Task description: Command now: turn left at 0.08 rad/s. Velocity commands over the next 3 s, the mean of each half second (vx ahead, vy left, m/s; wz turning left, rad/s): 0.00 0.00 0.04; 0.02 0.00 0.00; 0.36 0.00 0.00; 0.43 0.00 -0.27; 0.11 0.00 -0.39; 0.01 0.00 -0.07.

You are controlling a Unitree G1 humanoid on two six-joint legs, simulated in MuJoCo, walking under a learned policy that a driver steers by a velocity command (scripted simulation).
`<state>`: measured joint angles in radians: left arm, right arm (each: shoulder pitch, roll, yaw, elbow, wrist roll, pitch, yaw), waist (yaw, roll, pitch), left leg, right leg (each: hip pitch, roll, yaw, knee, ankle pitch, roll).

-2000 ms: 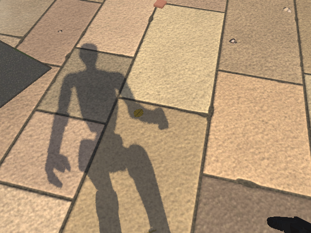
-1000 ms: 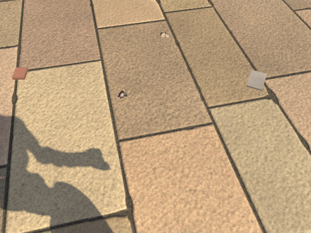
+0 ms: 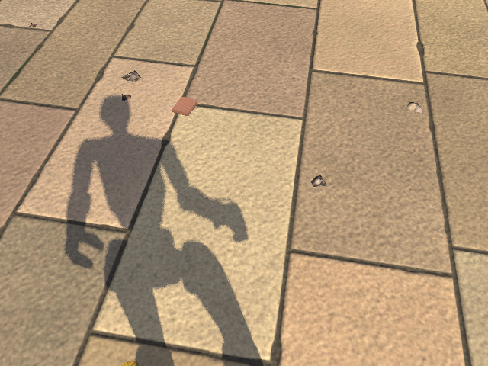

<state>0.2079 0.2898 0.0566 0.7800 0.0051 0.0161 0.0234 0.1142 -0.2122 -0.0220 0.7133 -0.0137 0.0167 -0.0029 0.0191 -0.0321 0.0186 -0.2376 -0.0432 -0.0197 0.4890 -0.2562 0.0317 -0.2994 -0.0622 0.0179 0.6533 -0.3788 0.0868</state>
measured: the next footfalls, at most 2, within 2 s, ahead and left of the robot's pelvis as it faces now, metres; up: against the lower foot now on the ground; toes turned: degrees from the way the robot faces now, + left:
right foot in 0.04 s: +0.03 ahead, -0.15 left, +0.00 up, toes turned +0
left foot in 1.58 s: +0.42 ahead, +0.09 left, +0.00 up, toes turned +1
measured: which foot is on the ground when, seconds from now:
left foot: down 0.00-1.00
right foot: up 0.00-0.02, down 0.04-1.00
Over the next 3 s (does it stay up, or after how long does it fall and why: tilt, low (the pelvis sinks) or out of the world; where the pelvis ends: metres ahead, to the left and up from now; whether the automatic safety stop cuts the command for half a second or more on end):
stays up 0.65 -0.04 0.00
